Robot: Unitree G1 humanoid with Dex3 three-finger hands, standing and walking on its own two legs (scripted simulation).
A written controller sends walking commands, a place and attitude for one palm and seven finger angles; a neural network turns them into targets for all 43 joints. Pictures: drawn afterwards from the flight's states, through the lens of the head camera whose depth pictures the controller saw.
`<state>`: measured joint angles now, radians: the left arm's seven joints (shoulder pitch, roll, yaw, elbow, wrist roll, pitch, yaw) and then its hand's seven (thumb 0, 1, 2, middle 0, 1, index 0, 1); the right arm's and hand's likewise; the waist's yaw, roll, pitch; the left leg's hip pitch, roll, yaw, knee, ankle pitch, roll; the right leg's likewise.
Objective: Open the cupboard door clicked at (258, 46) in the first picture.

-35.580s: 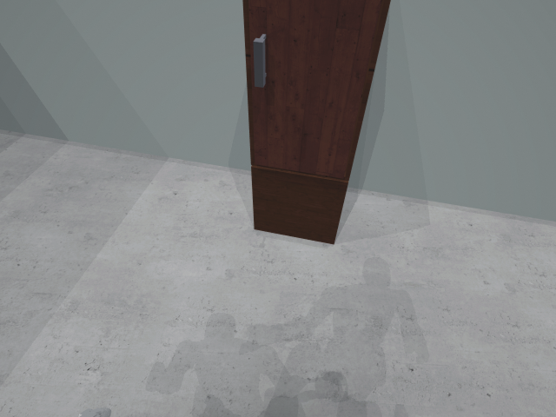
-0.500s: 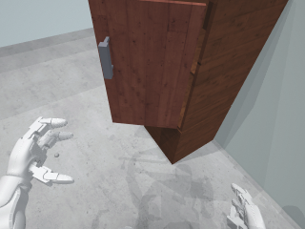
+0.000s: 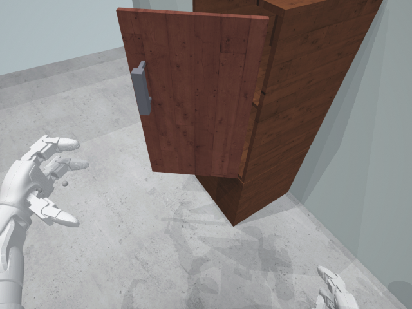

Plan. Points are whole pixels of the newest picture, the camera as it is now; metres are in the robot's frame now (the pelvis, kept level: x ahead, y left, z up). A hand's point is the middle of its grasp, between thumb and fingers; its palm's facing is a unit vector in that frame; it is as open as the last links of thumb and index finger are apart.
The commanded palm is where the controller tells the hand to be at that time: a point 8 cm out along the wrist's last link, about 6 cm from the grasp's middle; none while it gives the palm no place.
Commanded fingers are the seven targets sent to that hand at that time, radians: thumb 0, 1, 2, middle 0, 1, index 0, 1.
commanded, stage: raise the hand with hooked fingers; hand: left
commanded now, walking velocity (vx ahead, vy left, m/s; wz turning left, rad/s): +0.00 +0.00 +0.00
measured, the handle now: (144, 88) +0.62 +0.22 +0.09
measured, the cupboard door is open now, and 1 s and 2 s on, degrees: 52 52 52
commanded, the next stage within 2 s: move the hooked fingers beside the handle in 0.36 s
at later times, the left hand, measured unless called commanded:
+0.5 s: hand (80, 186) +0.29 +0.25 +0.10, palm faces +0.01 -1.00 -0.02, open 14.0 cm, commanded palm +0.27 +0.30 +0.11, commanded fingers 0.00 -0.50 0.30 -0.30 -1.20 -0.30 -1.20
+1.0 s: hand (95, 148) +0.39 +0.26 +0.10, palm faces -0.01 -1.00 +0.01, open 14.0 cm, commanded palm +0.37 +0.31 +0.10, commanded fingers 0.00 -0.50 0.30 -0.30 -1.20 -0.30 -1.20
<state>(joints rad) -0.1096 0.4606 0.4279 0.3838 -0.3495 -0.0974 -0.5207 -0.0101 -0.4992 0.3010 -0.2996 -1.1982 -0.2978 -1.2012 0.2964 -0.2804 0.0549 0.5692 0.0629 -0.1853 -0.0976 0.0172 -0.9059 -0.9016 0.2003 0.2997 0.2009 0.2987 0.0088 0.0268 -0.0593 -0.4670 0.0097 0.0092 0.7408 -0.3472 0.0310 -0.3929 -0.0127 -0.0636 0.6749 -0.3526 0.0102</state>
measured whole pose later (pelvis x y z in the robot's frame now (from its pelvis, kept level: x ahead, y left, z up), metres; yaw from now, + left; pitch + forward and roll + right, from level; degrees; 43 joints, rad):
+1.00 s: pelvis +0.00 -0.01 -0.01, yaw -1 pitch +9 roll -2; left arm -0.47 0.53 0.46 0.81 -0.27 -0.20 -0.52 -0.01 -0.50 0.30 -0.30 -1.20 -0.30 -1.20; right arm 0.34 -0.29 0.04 0.60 0.06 -0.10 -0.09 0.02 -0.91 -0.90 0.20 0.30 0.20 0.30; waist -0.04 0.01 -0.06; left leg -0.57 0.03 0.02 0.78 -0.36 0.01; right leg -0.51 0.01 -0.05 0.73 -0.37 -0.01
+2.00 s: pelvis +0.01 +0.00 -0.03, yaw -4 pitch +21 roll -5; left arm -1.11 0.90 0.51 1.37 -0.05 -0.25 -0.48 -0.01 -0.50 0.30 -0.30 -1.20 -0.30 -1.20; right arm 0.45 -0.30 0.07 0.61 0.02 0.08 -0.07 0.01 -0.91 -0.90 0.20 0.30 0.20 0.30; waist -0.23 0.01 -0.06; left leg -0.89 0.06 0.01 0.93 -0.41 0.03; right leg -0.80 0.04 -0.05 0.81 -0.37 0.01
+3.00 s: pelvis +0.01 +0.01 -0.03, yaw -4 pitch +23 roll -6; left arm -1.13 0.92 0.49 1.36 -0.05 -0.24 -0.49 -0.01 -0.50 0.30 -0.30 -1.20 -0.30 -1.20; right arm 0.45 -0.29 0.09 0.60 0.01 0.10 -0.05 0.01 -0.91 -0.90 0.20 0.30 0.20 0.30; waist -0.23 0.02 -0.07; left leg -0.94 0.06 -0.01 0.97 -0.43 0.04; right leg -0.84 0.04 -0.07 0.82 -0.38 0.02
